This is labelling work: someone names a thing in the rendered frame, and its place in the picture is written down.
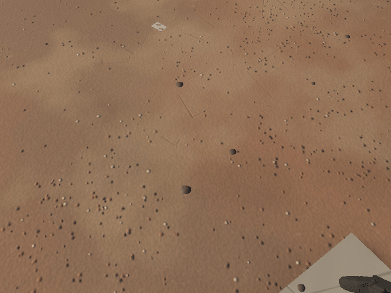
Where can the robot right hand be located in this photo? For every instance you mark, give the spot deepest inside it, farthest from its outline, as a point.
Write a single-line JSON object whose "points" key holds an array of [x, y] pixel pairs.
{"points": [[360, 284]]}

